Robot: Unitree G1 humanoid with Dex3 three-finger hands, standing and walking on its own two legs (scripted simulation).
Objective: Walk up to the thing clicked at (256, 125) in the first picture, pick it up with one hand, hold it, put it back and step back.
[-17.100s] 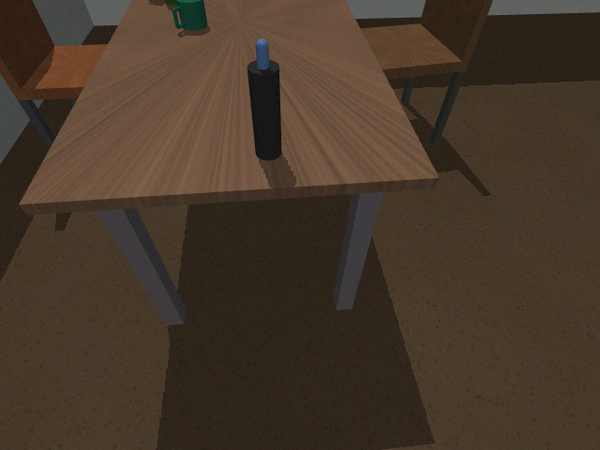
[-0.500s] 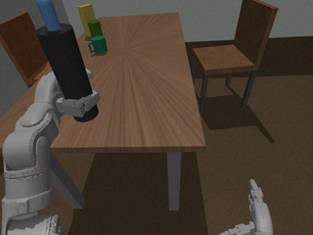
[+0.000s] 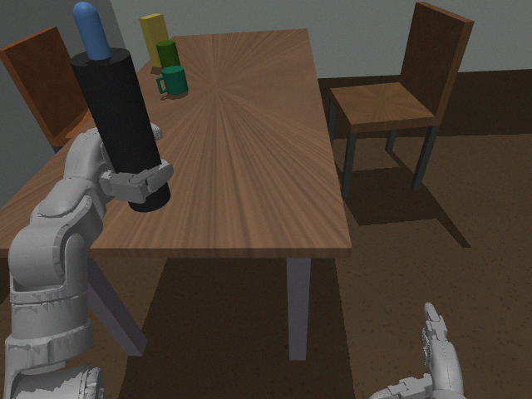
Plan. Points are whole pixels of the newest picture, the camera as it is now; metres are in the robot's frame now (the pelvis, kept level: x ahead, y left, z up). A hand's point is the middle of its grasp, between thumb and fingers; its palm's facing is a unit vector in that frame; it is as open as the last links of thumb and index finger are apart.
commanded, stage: hold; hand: left
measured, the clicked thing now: (123, 121) +0.32 +0.16 +0.32
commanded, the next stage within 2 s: crouch in 1.40 s
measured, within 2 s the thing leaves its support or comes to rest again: neither
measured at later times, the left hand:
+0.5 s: hand (133, 163) +0.31 +0.17 +0.27, palm faces +0.07 -0.99 -0.07, open 8.4 cm
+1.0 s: hand (142, 166) +0.33 +0.16 +0.25, palm faces +0.11 -0.99 -0.06, open 8.4 cm
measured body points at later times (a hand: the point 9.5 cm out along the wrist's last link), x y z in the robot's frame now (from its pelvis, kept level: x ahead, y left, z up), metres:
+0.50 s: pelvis -0.01 +0.00 +0.00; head -0.06 -0.04 +0.45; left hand +0.30 +0.22 +0.27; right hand +0.18 -0.25 -0.06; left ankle +0.03 +0.11 -0.73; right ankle +0.02 -0.13 -0.73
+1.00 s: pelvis +0.00 -0.01 +0.00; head -0.05 -0.04 +0.45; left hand +0.31 +0.22 +0.26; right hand +0.17 -0.26 -0.07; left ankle +0.03 +0.11 -0.73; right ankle +0.02 -0.13 -0.73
